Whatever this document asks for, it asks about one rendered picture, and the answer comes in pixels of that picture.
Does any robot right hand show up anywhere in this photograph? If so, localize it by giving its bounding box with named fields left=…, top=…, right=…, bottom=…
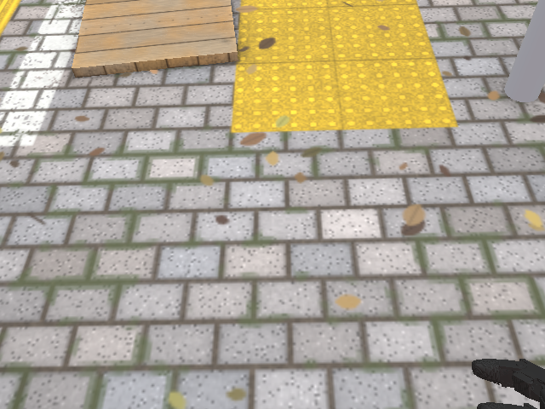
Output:
left=472, top=359, right=545, bottom=409

